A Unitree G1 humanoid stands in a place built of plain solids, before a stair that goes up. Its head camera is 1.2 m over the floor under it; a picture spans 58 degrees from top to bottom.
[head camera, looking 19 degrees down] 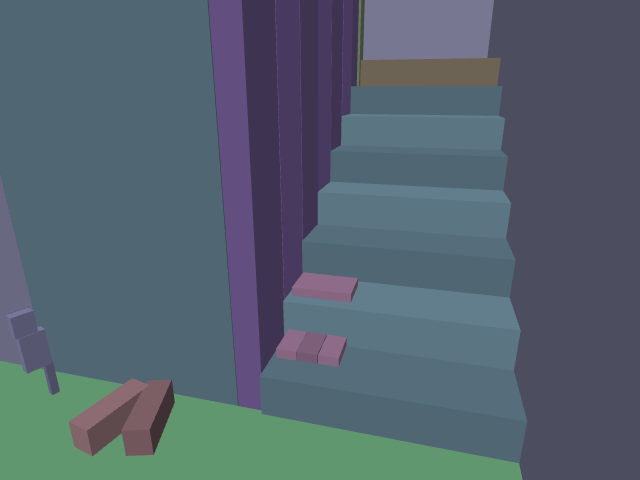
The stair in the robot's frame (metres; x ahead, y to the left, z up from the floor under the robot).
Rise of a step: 0.18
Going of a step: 0.28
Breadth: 0.94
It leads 15 degrees to the right of straight ahead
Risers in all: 8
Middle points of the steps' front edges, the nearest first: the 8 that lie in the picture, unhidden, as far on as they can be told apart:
1.27 -0.22 0.18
1.54 -0.30 0.35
1.82 -0.37 0.53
2.09 -0.44 0.70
2.36 -0.51 0.88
2.64 -0.59 1.06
2.92 -0.66 1.23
3.19 -0.73 1.41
